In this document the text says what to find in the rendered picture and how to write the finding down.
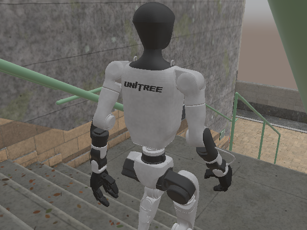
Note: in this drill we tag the left robot shin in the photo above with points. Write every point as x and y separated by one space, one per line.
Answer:
148 209

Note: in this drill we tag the right robot upper arm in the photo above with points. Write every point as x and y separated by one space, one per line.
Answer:
192 84

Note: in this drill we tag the robot left forearm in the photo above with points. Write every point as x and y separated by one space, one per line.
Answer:
98 148

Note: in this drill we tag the robot right forearm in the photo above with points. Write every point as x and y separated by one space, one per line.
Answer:
211 156

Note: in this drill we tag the robot left hand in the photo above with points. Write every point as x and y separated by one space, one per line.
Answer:
109 185

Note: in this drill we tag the robot right hand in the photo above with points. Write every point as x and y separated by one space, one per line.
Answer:
225 181

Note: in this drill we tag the left robot upper arm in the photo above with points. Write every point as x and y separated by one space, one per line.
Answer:
103 118

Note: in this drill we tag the robot torso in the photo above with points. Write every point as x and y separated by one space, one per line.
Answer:
152 107

